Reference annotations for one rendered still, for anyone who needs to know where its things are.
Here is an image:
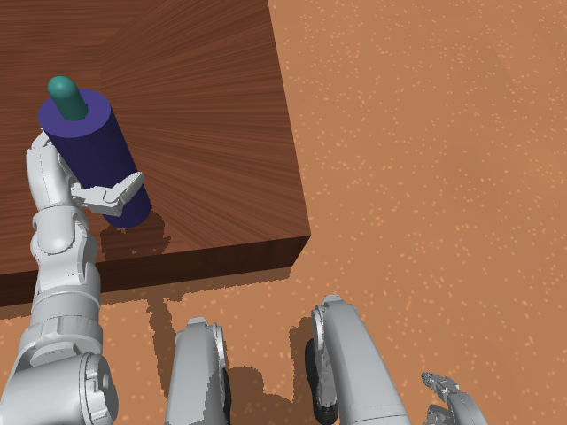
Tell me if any left robot arm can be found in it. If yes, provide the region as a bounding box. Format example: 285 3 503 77
0 205 119 425

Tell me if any left robot hand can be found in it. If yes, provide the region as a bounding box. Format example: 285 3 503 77
26 128 144 217

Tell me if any right robot foot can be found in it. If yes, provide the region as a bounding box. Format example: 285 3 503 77
305 338 338 425

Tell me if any bottle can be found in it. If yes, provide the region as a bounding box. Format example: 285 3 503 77
37 76 151 228

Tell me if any right robot hand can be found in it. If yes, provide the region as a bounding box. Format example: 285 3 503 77
422 372 489 425

